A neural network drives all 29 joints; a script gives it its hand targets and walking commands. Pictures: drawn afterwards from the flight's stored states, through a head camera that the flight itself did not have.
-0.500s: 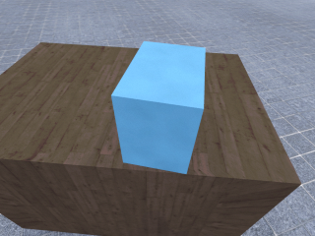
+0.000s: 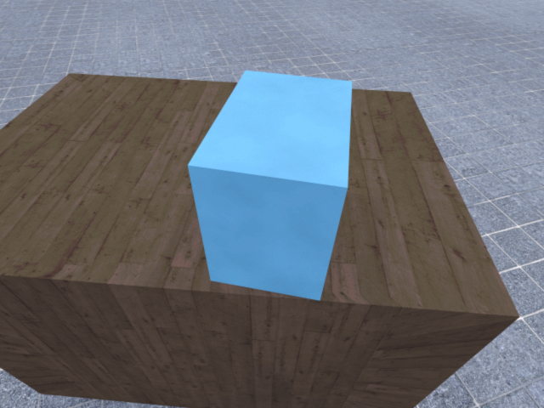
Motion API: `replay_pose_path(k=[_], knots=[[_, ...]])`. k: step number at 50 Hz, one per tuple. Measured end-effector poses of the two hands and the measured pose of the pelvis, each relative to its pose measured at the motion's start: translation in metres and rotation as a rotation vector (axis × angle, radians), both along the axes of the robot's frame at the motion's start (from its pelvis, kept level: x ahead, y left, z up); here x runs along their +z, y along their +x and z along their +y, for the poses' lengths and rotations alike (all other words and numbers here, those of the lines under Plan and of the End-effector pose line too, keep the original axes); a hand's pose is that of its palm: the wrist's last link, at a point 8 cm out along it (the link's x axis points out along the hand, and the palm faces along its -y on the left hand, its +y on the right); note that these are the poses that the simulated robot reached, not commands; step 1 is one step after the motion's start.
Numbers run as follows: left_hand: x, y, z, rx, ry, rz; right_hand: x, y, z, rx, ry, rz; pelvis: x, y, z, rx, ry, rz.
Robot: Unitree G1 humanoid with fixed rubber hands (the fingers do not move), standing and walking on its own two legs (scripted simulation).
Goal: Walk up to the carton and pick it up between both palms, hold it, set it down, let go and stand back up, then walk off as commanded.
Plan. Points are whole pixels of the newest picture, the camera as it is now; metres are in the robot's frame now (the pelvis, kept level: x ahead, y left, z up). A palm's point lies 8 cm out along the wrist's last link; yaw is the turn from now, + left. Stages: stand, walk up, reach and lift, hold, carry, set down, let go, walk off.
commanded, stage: stand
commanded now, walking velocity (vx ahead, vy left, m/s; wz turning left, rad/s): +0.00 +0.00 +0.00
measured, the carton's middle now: (281, 181) +0.46 -0.01 +0.10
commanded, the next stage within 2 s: walk off in 0.10 s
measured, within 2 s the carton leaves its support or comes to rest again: neither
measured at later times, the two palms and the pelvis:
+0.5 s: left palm out of the picture +0.04 +0.32 -0.11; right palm out of the picture +0.06 -0.28 -0.12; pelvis -0.03 +0.01 -0.01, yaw +0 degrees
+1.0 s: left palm out of the picture -0.09 +0.30 -0.11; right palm out of the picture -0.06 -0.31 -0.17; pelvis -0.15 -0.03 -0.04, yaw -2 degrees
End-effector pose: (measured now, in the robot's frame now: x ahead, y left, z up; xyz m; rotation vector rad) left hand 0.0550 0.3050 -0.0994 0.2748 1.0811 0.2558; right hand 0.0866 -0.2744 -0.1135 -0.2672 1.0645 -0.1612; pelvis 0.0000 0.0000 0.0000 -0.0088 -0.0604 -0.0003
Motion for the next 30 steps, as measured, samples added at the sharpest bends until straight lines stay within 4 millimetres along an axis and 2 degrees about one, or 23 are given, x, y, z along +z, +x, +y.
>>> replay_pose_path(k=[15,19,24,30], knots=[[0.000,-0.001,0.000,-0.001,0.001,0.005,-0.001,-0.002,-0.001,-0.003,0.001,0.006,0.000,0.000,-0.001,0.000,0.001,0.001],[-0.003,-0.003,0.001,-0.009,0.005,0.012,-0.003,-0.005,-0.003,0.006,-0.010,0.013,-0.003,-0.009,0.001,-0.001,-0.001,-0.027],[-0.013,-0.015,0.009,-0.017,0.005,0.039,-0.007,-0.024,-0.006,0.004,-0.041,0.041,-0.010,-0.027,0.009,-0.003,-0.014,-0.061],[-0.028,-0.021,0.029,-0.037,0.000,0.048,-0.013,-0.065,0.002,-0.024,-0.078,0.086,-0.021,-0.047,0.028,-0.004,-0.036,-0.092]])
